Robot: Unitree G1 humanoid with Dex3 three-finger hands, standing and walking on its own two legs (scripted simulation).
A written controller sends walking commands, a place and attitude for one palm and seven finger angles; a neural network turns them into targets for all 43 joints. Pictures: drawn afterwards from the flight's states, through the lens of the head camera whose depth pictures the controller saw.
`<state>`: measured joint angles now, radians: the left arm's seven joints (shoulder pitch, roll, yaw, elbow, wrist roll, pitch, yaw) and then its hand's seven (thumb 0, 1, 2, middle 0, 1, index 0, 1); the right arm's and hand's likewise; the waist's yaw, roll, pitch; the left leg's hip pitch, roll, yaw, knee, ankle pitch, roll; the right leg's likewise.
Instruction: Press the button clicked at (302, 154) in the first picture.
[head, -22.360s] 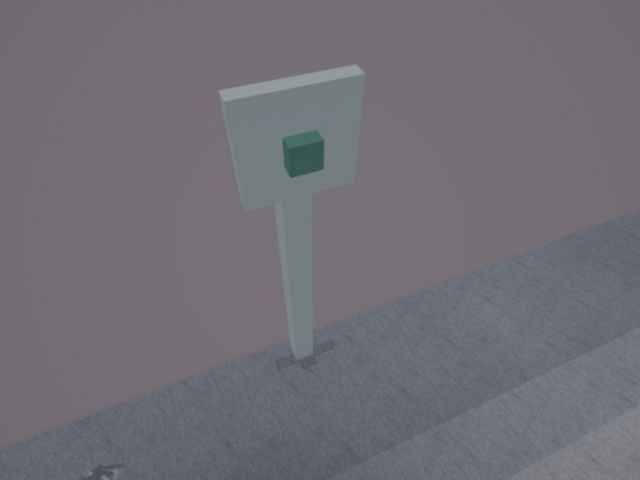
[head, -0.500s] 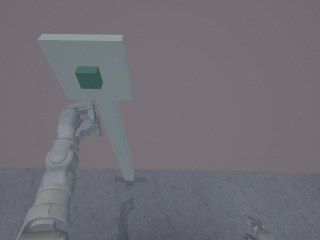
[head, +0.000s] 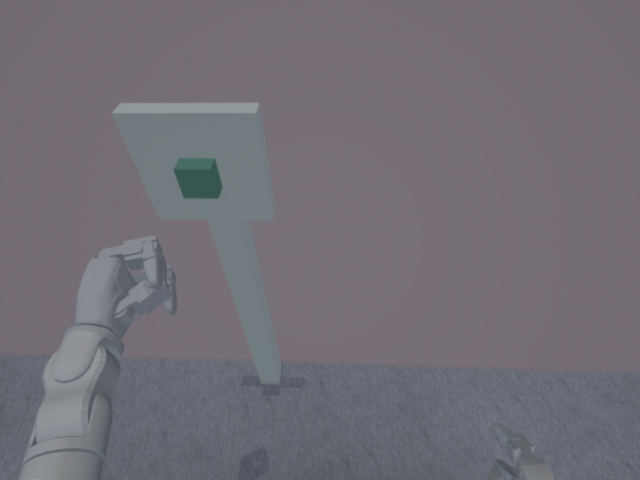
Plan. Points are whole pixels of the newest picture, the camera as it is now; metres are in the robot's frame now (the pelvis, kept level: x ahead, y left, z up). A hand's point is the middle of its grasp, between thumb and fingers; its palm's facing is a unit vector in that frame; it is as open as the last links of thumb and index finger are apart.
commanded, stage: draw the hand back to the body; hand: left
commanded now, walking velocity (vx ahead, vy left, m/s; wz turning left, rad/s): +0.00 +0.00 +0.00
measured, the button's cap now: (199, 177) +0.52 +0.22 +0.11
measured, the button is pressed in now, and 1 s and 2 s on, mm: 0 0 0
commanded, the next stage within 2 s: step back with the hand held close in 1.04 s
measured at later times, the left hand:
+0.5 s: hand (95, 325) +0.23 +0.24 +0.15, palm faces +0.34 -0.89 -0.31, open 3.1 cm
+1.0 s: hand (42, 356) +0.18 +0.25 +0.18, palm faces +0.42 -0.83 -0.37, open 3.1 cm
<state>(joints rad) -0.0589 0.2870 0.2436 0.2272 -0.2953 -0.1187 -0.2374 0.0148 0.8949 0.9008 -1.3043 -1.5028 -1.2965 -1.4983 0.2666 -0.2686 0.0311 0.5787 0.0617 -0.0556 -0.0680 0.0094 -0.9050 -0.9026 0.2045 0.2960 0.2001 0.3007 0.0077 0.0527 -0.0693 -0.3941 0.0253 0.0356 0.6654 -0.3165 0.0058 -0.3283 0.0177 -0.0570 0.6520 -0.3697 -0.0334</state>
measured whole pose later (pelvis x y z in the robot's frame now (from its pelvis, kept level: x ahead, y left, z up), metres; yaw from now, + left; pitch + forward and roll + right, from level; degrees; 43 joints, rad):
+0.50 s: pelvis +0.01 +0.01 +0.02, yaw +0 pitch -4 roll +0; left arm 0.35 0.30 0.19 -0.27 -0.07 -0.06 0.10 0.01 0.89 0.90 -1.31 -1.50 -1.30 -1.50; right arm 0.18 -0.23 0.05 0.62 -0.01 -0.05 -0.07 0.01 -0.90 -0.90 0.21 0.30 0.20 0.30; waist 0.06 0.06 0.02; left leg -0.11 0.00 0.05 0.40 -0.21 0.02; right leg -0.04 0.01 -0.04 0.37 -0.25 -0.02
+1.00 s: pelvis +0.01 +0.01 +0.02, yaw +0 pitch -5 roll +0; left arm 0.54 0.31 0.27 -0.46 -0.07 -0.08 0.11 0.01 0.89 0.90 -1.31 -1.50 -1.30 -1.50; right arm 0.19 -0.23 0.03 0.62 -0.01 -0.07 -0.08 0.01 -0.90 -0.90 0.21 0.30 0.20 0.30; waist 0.08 0.07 0.01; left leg -0.10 0.01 0.04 0.42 -0.23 0.02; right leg -0.02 0.01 -0.05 0.37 -0.26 -0.02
